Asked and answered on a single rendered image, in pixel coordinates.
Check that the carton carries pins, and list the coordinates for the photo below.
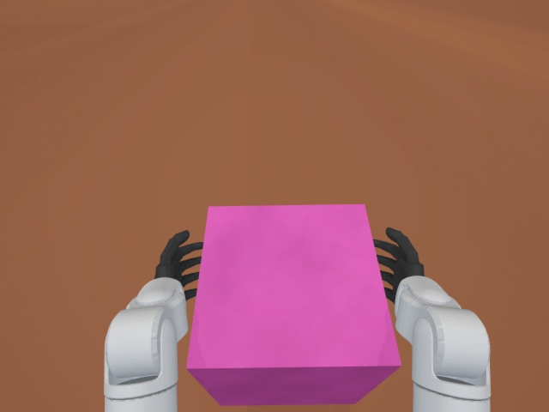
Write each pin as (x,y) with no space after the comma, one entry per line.
(290,307)

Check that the robot right forearm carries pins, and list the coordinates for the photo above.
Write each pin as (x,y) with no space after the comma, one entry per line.
(451,349)

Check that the robot right hand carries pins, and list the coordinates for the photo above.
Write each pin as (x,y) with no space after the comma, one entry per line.
(406,263)

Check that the robot left hand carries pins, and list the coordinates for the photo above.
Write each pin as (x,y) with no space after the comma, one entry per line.
(171,267)

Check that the robot left forearm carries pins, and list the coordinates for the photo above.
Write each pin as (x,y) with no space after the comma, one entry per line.
(141,352)

